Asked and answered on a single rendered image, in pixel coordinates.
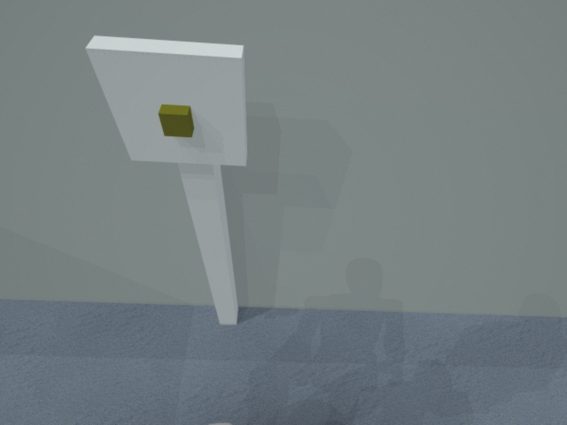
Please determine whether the panel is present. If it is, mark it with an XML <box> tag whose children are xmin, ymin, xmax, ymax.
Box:
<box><xmin>85</xmin><ymin>35</ymin><xmax>247</xmax><ymax>325</ymax></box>

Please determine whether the button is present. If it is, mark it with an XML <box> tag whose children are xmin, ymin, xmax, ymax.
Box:
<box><xmin>159</xmin><ymin>104</ymin><xmax>194</xmax><ymax>137</ymax></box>

